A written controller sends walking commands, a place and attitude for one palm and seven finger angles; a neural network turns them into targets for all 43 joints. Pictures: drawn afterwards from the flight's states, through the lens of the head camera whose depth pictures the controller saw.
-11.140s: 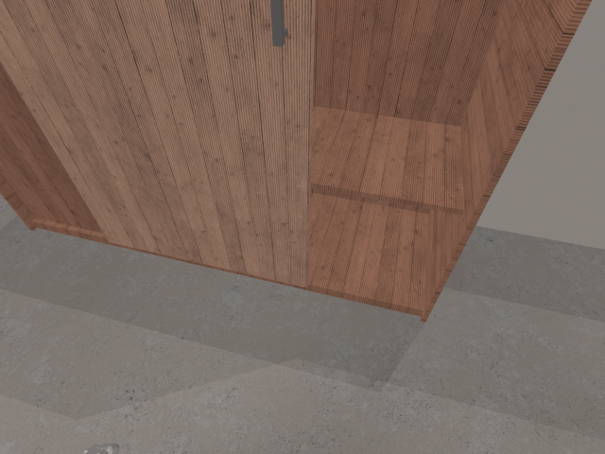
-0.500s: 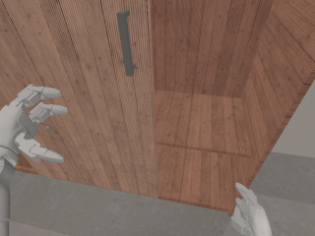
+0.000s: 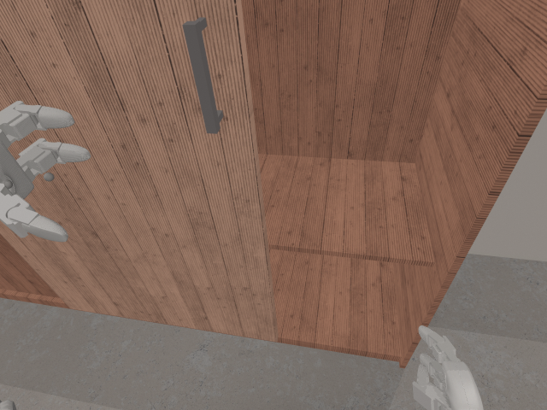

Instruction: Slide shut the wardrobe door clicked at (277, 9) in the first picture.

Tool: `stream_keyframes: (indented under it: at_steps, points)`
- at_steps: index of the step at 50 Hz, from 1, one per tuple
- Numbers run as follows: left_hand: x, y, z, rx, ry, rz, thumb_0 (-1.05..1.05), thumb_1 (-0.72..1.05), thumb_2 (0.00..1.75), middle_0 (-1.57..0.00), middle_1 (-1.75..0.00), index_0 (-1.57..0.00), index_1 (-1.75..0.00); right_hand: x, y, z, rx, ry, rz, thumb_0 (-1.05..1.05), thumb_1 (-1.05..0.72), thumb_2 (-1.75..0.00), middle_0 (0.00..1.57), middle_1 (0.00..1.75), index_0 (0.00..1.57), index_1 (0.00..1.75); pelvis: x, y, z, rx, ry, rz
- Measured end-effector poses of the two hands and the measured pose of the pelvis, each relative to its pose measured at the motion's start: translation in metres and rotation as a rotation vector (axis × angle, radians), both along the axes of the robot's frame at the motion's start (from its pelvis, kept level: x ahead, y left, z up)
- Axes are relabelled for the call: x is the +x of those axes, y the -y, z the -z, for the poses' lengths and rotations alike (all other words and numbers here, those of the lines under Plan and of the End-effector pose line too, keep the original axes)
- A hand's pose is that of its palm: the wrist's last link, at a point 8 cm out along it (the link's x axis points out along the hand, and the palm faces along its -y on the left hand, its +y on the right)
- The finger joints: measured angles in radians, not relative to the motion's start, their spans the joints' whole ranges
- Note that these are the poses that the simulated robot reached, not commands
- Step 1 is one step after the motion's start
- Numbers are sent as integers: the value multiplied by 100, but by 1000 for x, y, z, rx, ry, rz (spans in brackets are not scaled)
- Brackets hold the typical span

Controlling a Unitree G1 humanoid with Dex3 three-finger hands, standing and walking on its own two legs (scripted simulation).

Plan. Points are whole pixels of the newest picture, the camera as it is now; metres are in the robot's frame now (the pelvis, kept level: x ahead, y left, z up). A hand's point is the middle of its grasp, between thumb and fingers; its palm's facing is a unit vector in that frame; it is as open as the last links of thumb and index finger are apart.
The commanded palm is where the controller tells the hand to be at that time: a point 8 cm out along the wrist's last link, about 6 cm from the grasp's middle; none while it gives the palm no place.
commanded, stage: raise the hand with hooked fingers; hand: left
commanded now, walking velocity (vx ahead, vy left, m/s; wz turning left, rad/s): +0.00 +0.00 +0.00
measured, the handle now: (207, 78) +0.53 +0.16 +0.27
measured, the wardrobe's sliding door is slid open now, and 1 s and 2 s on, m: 0.44 0.44 0.44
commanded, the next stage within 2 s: move the hooked fingers beside the handle in 0.28 s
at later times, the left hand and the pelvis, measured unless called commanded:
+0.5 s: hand (41, 175) +0.28 +0.29 +0.26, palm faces +0.05 -0.99 -0.15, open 14.0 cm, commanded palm +0.25 +0.32 +0.27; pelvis +0.00 +0.01 +0.00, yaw +1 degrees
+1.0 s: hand (91, 146) +0.33 +0.25 +0.27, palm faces +0.02 -0.99 -0.11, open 14.0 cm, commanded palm +0.31 +0.29 +0.27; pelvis +0.00 +0.01 +0.00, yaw +0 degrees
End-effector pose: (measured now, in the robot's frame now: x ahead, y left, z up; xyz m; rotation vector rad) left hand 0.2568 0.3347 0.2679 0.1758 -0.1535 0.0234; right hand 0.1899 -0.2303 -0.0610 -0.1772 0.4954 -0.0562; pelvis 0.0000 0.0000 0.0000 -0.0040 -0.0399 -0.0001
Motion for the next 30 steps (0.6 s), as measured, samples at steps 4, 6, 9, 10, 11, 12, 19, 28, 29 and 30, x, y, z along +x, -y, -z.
stream_keyframes:
  at_steps: [4,6,9,10,11,12,19,28,29,30]
  points:
    - [-2,0,6,-24,6,7,-1,-50,30,-31,-120,-30,-120,-1,-1,-3,-10,2,2,1,-90,-90,21,30,20,30,1,-1,0,0,3,2]
    - [-4,-2,4,-23,21,-3,-1,-50,30,-31,-120,-30,-120,0,-3,-4,-12,7,-2,1,-90,-90,20,30,20,30,1,-2,0,-1,7,2]
    - [-5,-5,1,-20,34,-17,-1,-50,30,-31,-120,-30,-120,1,-8,-5,-8,13,-11,1,-90,-90,20,30,20,30,1,-3,0,-1,10,0]
    - [-5,-6,-1,-17,36,-21,-1,-50,30,-31,-120,-30,-120,2,-10,-5,-5,14,-14,1,-90,-90,20,30,20,30,1,-4,-1,-2,10,-1]
    - [-5,-7,-2,-14,36,-23,-1,-50,30,-31,-120,-30,-120,3,-13,-5,-2,15,-17,1,-90,-90,20,30,20,30,1,-4,-1,-2,10,-1]
    - [-5,-8,-3,-11,36,-25,-1,-51,30,-31,-120,-30,-120,3,-15,-5,0,16,-21,1,-90,-90,20,30,20,30,1,-5,-1,-2,10,-2]
    - [-4,-12,-1,-11,11,-20,-1,-51,30,-31,-120,-30,-120,7,-26,-4,16,12,-42,1,-90,-90,21,30,20,30,1,-8,-1,-2,4,-5]
    - [7,-4,-2,-26,21,1,-1,-51,30,-31,-120,-30,-120,10,-32,-3,10,1,-58,1,-90,-90,21,30,20,30,2,-11,-2,-2,5,-13]
    - [9,-2,-3,-27,23,5,-1,-51,30,-31,-120,-30,-120,10,-32,-3,10,0,-58,1,-90,-90,21,30,20,30,2,-11,-2,-2,5,-13]
    - [12,0,-3,-28,23,9,-1,-51,30,-31,-120,-30,-120,10,-32,-3,11,-1,-57,1,-90,-90,21,30,20,30,2,-11,-2,-2,5,-13]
